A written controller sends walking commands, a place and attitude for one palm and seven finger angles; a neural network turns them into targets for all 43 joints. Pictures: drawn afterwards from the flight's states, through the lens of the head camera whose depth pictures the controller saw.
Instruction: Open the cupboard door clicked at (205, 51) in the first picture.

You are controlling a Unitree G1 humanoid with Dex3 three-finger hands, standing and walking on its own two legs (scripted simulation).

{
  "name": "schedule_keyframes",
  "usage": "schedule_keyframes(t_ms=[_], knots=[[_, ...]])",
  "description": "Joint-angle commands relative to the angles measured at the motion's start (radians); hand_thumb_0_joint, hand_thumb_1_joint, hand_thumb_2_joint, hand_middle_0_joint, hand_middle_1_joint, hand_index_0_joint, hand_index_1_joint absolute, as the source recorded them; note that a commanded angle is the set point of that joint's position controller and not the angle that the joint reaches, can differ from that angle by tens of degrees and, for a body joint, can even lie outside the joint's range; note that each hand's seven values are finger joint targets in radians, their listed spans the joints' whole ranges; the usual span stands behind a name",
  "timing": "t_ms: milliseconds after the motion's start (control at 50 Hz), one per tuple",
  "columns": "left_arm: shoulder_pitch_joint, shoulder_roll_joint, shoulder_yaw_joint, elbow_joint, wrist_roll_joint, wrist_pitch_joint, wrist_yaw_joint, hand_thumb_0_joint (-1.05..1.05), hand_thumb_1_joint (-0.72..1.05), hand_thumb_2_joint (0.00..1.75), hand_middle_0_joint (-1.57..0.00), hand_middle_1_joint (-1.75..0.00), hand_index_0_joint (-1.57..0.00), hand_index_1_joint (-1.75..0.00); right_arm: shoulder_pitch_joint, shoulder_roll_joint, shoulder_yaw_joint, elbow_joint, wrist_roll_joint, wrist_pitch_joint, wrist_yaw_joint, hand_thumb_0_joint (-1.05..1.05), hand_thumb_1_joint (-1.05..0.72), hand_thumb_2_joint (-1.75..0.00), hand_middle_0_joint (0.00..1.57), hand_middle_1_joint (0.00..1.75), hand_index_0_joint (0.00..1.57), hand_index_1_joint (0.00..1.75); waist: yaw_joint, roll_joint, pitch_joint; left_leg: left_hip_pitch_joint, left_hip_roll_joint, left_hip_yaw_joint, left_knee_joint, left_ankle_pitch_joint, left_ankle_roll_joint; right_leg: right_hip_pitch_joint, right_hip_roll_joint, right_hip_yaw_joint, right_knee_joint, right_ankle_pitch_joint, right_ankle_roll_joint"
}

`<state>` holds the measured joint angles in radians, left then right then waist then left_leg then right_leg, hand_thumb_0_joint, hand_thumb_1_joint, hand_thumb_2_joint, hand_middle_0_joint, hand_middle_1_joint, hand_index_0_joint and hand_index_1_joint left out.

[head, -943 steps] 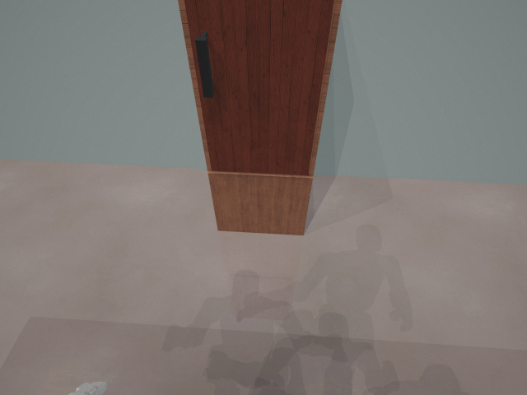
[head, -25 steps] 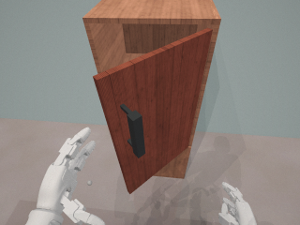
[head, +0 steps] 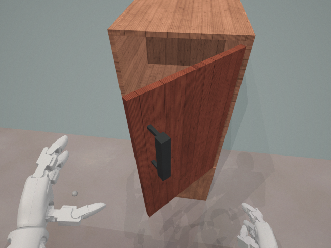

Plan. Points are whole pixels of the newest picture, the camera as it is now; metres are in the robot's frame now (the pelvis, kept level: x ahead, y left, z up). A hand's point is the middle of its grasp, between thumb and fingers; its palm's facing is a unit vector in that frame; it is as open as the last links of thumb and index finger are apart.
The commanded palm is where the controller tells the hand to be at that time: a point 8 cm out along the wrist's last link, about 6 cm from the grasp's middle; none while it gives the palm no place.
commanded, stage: draw the hand back to the body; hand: left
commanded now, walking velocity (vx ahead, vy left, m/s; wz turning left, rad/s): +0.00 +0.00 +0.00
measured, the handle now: (158, 153) +0.32 +0.06 +0.07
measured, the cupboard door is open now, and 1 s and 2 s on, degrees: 46 46 46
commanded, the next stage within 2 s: step back with the hand held close in 0.78 s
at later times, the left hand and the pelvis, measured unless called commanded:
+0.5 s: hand (42, 165) +0.21 +0.26 +0.16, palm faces +0.46 -0.80 -0.38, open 8.1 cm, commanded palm +0.16 +0.30 +0.17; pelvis +0.02 +0.00 +0.01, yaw -1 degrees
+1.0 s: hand (48, 165) +0.21 +0.24 +0.17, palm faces +0.44 -0.80 -0.42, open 7.4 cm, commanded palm +0.15 +0.28 +0.18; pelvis +0.01 -0.02 +0.01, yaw -1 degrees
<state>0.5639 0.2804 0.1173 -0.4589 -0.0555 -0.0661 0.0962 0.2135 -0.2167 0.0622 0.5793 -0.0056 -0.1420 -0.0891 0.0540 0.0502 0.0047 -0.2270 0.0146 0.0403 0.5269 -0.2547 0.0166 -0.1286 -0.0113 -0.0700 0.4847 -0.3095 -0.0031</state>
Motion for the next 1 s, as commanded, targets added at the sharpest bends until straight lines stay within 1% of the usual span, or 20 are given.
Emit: schedule_keyframes(t_ms=[0, 100, 180, 320, 380, 440, 480, 520, 560, 620, 660, 700, 720, 760, 860, 880, 900, 920, 940, 980], knots=[[-0.075, 0.145, 0.137, -0.234, 0.009, -0.072, 0.033, 0.0, 0.23, 0.62, -0.18, -0.3, -0.18, -0.3, -0.146, -0.101, -0.047, -0.152, 0.0, -0.044, -0.005, 0.0, -0.9, -0.9, 0.2, 0.3, 0.2, 0.3, 0.006, 0.017, -0.069, 0.13, 0.01, -0.047, -0.131, 0.174, 0.004, -0.024, 0.009, 0.029, -0.122, 0.182, -0.017], [-0.08, 0.164, 0.195, -0.194, 0.004, -0.066, 0.039, 0.0, 0.41, 0.69, -0.18, -0.3, -0.18, -0.3, -0.149, -0.105, -0.057, -0.136, -0.002, -0.022, -0.001, 0.0, -0.9, -0.9, 0.2, 0.3, 0.2, 0.3, 0.01, -0.022, -0.065, 0.155, 0.013, -0.04, -0.144, 0.231, 0.003, 0.002, 0.012, 0.027, -0.138, 0.232, -0.014], [-0.107, 0.184, 0.235, -0.188, 0.0, -0.065, 0.041, 0.0, 0.55, 0.75, -0.19, -0.3, -0.19, -0.3, -0.155, -0.107, -0.063, -0.129, 0.0, -0.007, 0.004, 0.0, -0.9, -0.9, 0.2, 0.3, 0.2, 0.3, 0.014, 0.011, -0.067, 0.164, 0.013, -0.036, -0.151, 0.261, 0.001, 0.021, 0.011, 0.031, -0.144, 0.26, -0.014], [-0.155, 0.241, 0.319, -0.164, -0.007, -0.067, 0.048, 0.0, 0.8, 0.86, -0.2, -0.3, -0.2, -0.3, -0.159, -0.113, -0.073, -0.111, 0.002, 0.001, 0.004, 0.0, -0.9, -0.9, 0.2, 0.3, 0.2, 0.3, 0.019, 0.01, -0.067, 0.18, 0.014, -0.028, -0.149, 0.297, 0.001, 0.031, 0.012, 0.034, -0.156, 0.297, -0.014], [-0.186, 0.246, 0.341, -0.147, -0.014, -0.067, 0.048, 0.0, 0.9, 0.9, -0.2, -0.3, -0.2, -0.3, -0.158, -0.112, -0.076, -0.109, 0.005, 0.009, 0.005, 0.0, -0.9, -0.9, 0.2, 0.3, 0.2, 0.3, 0.016, 0.013, -0.056, 0.179, 0.015, -0.029, -0.156, 0.293, 0.0, 0.029, 0.012, 0.035, -0.159, 0.292, -0.013], [-0.164, 0.202, 0.296, -0.122, -0.015, -0.065, 0.039, 0.0, 0.9, 0.9, -0.2, -0.3, -0.2, -0.3, -0.161, -0.115, -0.079, -0.111, 0.005, 0.012, 0.008, 0.0, -0.9, -0.9, 0.2, 0.3, 0.2, 0.3, 0.011, 0.008, -0.048, 0.184, 0.014, -0.023, -0.159, 0.286, 0.004, 0.026, 0.01, 0.036, -0.165, 0.294, -0.01], [-0.165, 0.213, 0.299, -0.136, -0.013, -0.066, 0.04, 0.0, 0.9, 0.9, -0.2, -0.3, -0.2, -0.3, -0.159, -0.118, -0.082, -0.112, 0.004, 0.013, 0.011, 0.0, -0.9, -0.9, 0.2, 0.3, 0.2, 0.3, 0.014, 0.014, -0.066, 0.191, 0.014, -0.023, -0.157, 0.303, 0.005, 0.032, 0.012, 0.036, -0.162, 0.307, -0.009], [-0.172, 0.232, 0.311, -0.14, -0.011, -0.068, 0.042, 0.0, 0.9, 0.9, -0.2, -0.3, -0.2, -0.3, -0.164, -0.121, -0.084, -0.112, 0.004, 0.011, 0.01, 0.0, -0.9, -0.9, 0.2, 0.3, 0.2, 0.3, 0.016, -0.016, -0.069, 0.187, 0.012, -0.022, -0.155, 0.293, 0.007, 0.04, 0.012, 0.037, -0.167, 0.31, -0.009], [-0.176, 0.24, 0.318, -0.17, -0.012, -0.074, 0.042, 0.0, 0.9, 0.9, -0.2, -0.3, -0.2, -0.3, -0.164, -0.116, -0.085, -0.112, 0.005, 0.008, 0.009, 0.0, -0.9, -0.9, 0.2, 0.3, 0.2, 0.3, 0.016, 0.021, -0.088, 0.199, 0.008, -0.018, -0.149, 0.299, 0.008, 0.04, 0.008, 0.044, -0.164, 0.322, -0.009], [-0.166, 0.255, 0.339, -0.157, -0.011, -0.075, 0.045, 0.0, 0.9, 0.9, -0.2, -0.3, -0.2, -0.3, -0.165, -0.113, -0.083, -0.107, 0.003, 0.004, 0.007, 0.0, -0.9, -0.9, 0.2, 0.3, 0.2, 0.3, 0.02, 0.006, -0.071, 0.188, 0.008, -0.017, -0.148, 0.297, 0.005, 0.039, 0.009, 0.039, -0.169, 0.327, -0.01], [-0.163, 0.243, 0.331, -0.154, -0.015, -0.075, 0.042, 0.0, 0.9, 0.9, -0.2, -0.3, -0.2, -0.3, -0.166, -0.109, -0.083, -0.107, 0.006, 0.006, 0.006, 0.0, -0.9, -0.9, 0.2, 0.3, 0.2, 0.3, 0.016, 0.0, -0.06, 0.192, 0.008, -0.012, -0.149, 0.288, 0.006, 0.029, 0.01, 0.041, -0.172, 0.323, -0.007], [-0.164, 0.243, 0.332, -0.159, -0.014, -0.081, 0.043, 0.0, 0.9, 0.9, -0.2, -0.3, -0.2, -0.3, -0.162, -0.109, -0.084, -0.104, 0.006, 0.002, 0.006, 0.0, -0.9, -0.9, 0.2, 0.3, 0.2, 0.3, 0.016, 0.021, -0.068, 0.199, 0.006, -0.009, -0.145, 0.287, 0.007, 0.026, 0.009, 0.045, -0.174, 0.325, -0.008], [-0.16, 0.241, 0.329, -0.144, -0.014, -0.079, 0.042, 0.0, 0.9, 0.9, -0.2, -0.3, -0.2, -0.3, -0.165, -0.111, -0.085, -0.101, 0.006, 0.001, 0.006, 0.0, -0.9, -0.9, 0.2, 0.3, 0.2, 0.3, 0.016, -0.001, -0.055, 0.195, 0.008, -0.008, -0.147, 0.28, 0.007, 0.023, 0.01, 0.043, -0.181, 0.323, -0.007], [-0.162, 0.229, 0.319, -0.136, -0.016, -0.079, 0.04, 0.0, 0.9, 0.9, -0.2, -0.3, -0.2, -0.3, -0.168, -0.11, -0.085, -0.103, 0.007, 0.002, 0.007, 0.0, -0.9, -0.9, 0.2, 0.3, 0.2, 0.3, 0.014, 0.004, -0.043, 0.189, 0.008, -0.009, -0.154, 0.257, 0.008, 0.017, 0.009, 0.046, -0.184, 0.299, -0.004], [-0.177, 0.234, 0.322, -0.125, -0.017, -0.089, 0.038, 0.0, 0.9, 0.9, -0.2, -0.3, -0.2, -0.3, -0.173, -0.109, -0.088, -0.101, 0.006, 0.0, 0.003, 0.0, -0.9, -0.9, 0.2, 0.3, 0.2, 0.3, 0.015, -0.028, -0.046, 0.196, 0.005, -0.003, -0.153, 0.235, 0.016, 0.013, 0.007, 0.052, -0.197, 0.288, 0.0], [-0.254, 0.266, 0.337, -0.195, -0.016, -0.099, 0.041, 0.0, 0.9, 0.9, -0.2, -0.3, -0.2, -0.3, -0.178, -0.111, -0.087, -0.102, 0.006, -0.005, 0.003, 0.0, -0.9, -0.9, 0.2, 0.3, 0.2, 0.3, 0.015, 0.008, -0.078, 0.208, 0.001, -0.005, -0.147, 0.238, 0.016, 0.021, 0.003, 0.058, -0.195, 0.296, -0.002], [-0.301, 0.387, 0.459, -0.205, -0.013, -0.129, 0.044, 0.0, 0.9, 0.9, -0.2, -0.3, -0.2, -0.3, -0.158, -0.131, -0.086, -0.13, 0.016, 0.016, 0.005, 0.0, -0.9, -0.9, 0.2, 0.3, 0.2, 0.3, -0.023, -0.023, 0.011, 0.147, 0.024, -0.019, -0.099, 0.193, 0.031, -0.095, -0.049, 0.142, -0.248, 0.367, 0.005], [-0.292, 0.373, 0.448, -0.166, -0.007, -0.141, 0.037, 0.0, 0.9, 0.9, -0.2, -0.3, -0.2, -0.3, -0.153, -0.118, -0.087, -0.116, 0.015, 0.032, 0.004, 0.0, -0.9, -0.9, 0.2, 0.3, 0.2, 0.3, -0.024, -0.049, 0.007, 0.122, 0.019, -0.034, -0.082, 0.17, 0.026, -0.082, -0.074, 0.143, -0.243, 0.402, -0.001], [-0.172, 0.288, 0.383, -0.098, -0.008, -0.131, 0.027, 0.0, 0.9, 0.9, -0.2, -0.3, -0.2, -0.3, -0.156, -0.119, -0.092, -0.116, 0.013, 0.044, 0.005, 0.0, -0.9, -0.9, 0.2, 0.3, 0.2, 0.3, -0.031, -0.077, -0.005, 0.128, 0.022, -0.026, -0.066, 0.193, 0.023, -0.092, -0.081, 0.137, -0.227, 0.438, 0.002], [-0.096, 0.248, 0.344, -0.106, -0.006, -0.123, 0.019, 0.0, 0.9, 0.9, -0.2, -0.3, -0.2, -0.3, -0.148, -0.127, -0.1, -0.137, 0.014, 0.065, 0.009, 0.0, -0.9, -0.9, 0.2, 0.3, 0.2, 0.3, -0.034, -0.056, -0.066, 0.136, 0.035, -0.011, -0.062, 0.255, 0.021, -0.072, -0.083, 0.115, -0.184, 0.491, 0.015]])
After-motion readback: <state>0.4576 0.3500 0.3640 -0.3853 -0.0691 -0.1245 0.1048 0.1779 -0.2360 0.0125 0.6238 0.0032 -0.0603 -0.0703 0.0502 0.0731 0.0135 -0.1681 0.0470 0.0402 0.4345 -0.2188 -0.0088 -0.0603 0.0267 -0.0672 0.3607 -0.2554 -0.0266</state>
